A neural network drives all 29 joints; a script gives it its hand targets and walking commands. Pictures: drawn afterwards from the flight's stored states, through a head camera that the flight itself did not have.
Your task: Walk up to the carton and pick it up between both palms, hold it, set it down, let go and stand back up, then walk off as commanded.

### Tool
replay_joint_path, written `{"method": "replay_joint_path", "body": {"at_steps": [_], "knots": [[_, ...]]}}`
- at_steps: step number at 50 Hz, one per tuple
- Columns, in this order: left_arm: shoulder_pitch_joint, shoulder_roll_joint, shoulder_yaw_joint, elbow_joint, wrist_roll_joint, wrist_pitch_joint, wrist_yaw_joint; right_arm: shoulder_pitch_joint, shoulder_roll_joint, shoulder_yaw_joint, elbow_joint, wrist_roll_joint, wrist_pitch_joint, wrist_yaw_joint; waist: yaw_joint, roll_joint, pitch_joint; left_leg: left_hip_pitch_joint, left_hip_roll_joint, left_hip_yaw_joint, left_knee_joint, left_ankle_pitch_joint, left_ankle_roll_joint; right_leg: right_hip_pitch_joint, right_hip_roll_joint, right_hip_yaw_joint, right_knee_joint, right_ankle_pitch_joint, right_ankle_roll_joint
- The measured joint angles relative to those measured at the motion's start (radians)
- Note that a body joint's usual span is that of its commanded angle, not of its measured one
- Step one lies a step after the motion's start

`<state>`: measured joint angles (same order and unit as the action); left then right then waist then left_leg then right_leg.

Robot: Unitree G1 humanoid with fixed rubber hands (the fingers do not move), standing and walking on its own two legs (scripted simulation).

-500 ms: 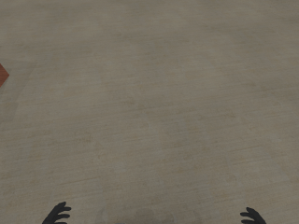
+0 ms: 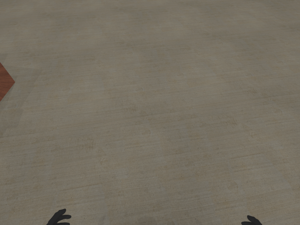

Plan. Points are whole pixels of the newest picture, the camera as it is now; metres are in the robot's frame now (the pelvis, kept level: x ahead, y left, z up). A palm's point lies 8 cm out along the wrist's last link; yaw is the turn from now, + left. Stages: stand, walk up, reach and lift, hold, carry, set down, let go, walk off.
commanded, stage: stand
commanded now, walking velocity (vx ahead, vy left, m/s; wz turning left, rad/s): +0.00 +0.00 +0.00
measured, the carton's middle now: out of the picture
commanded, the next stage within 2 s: walk up in 1.24 s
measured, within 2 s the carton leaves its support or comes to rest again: neither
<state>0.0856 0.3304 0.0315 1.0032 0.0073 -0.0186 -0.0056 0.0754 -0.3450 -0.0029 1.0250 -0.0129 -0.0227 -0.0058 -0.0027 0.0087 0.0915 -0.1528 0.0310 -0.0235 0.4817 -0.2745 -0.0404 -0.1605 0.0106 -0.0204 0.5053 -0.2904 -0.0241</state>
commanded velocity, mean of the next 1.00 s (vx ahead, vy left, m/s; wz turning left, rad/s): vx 0.00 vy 0.00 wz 0.00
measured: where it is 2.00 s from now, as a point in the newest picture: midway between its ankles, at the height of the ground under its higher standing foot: outside the picture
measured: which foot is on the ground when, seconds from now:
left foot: down 0.00-1.00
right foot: down 0.00-1.00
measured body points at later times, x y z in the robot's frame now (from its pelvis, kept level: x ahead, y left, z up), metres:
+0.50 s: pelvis -0.01 +0.00 +0.01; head +0.01 +0.00 +0.46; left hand +0.10 +0.30 -0.12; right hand +0.10 -0.30 -0.12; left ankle -0.01 +0.15 -0.74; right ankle -0.01 -0.10 -0.74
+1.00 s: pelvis +0.00 +0.01 +0.01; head +0.01 +0.00 +0.46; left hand +0.10 +0.31 -0.11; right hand +0.09 -0.30 -0.12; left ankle -0.01 +0.15 -0.74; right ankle -0.01 -0.10 -0.74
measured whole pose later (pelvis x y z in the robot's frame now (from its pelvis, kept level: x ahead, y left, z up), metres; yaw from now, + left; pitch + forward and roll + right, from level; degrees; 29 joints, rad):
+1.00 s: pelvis +0.00 +0.01 +0.01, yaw -1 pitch -3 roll +0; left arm 0.09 0.35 0.03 1.07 0.00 -0.02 0.00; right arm 0.08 -0.36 0.00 1.07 -0.01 -0.01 0.00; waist 0.00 0.00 0.08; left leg -0.10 0.03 -0.01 0.35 -0.20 -0.03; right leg -0.11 0.01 -0.01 0.37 -0.21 -0.01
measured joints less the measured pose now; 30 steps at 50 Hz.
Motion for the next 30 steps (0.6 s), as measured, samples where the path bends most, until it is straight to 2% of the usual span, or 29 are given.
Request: {"method": "replay_joint_path", "body": {"at_steps": [13,30], "knots": [[0.003,-0.005,-0.002,0.029,-0.001,-0.005,0.003,-0.007,-0.015,-0.004,0.02,0.0,0.005,-0.001,0.003,-0.001,-0.003,0.035,0.008,0.007,-0.084,0.048,-0.001,0.036,0.006,0.005,-0.091,0.054,0.0],[-0.01,0.006,-0.004,0.053,-0.003,0.0,-0.001,0.002,0.0,0.008,0.039,-0.004,0.003,0.0,0.004,0.0,-0.008,0.049,0.004,0.011,-0.122,0.073,0.003,0.047,0.001,0.009,-0.126,0.079,0.006]]}}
